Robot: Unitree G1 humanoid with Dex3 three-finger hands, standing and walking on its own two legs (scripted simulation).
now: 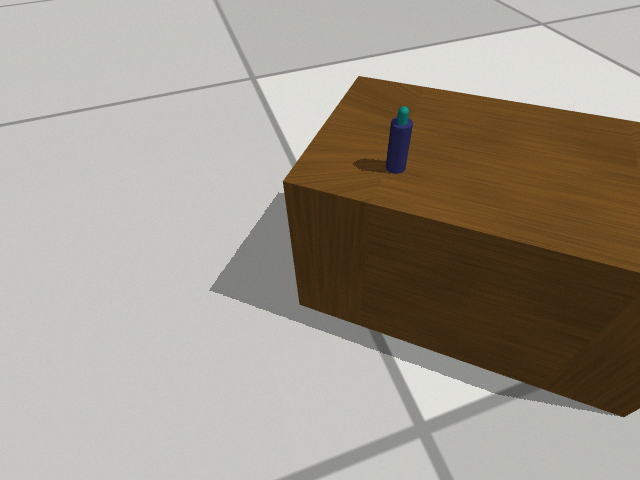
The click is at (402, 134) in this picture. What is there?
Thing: necked bottle
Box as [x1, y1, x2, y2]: [386, 106, 412, 173]
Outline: 405,106 400,107 398,110 398,116 391,120 386,169 394,173 398,173 404,170 412,126 412,121 407,117 408,109
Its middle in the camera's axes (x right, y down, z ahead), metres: +0.19 -0.25 +0.96
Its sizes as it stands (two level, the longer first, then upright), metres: 0.052 0.052 0.175
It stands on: a support 0.60 m high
